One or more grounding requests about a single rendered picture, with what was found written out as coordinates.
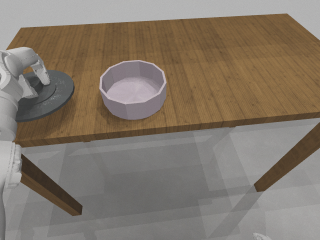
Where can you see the lid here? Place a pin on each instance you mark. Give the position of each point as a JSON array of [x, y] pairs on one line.
[[50, 99]]

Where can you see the pot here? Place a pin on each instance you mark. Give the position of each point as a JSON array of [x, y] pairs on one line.
[[134, 89]]

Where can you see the knob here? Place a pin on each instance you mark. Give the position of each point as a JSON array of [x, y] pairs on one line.
[[35, 82]]

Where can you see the robot left hand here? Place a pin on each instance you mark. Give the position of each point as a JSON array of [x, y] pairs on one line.
[[29, 58]]

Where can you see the table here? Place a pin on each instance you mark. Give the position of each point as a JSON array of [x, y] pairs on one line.
[[220, 72]]

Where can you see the left robot forearm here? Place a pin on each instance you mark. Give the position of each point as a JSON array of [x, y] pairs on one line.
[[10, 93]]

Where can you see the robot left upper arm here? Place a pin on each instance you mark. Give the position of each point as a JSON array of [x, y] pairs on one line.
[[10, 175]]

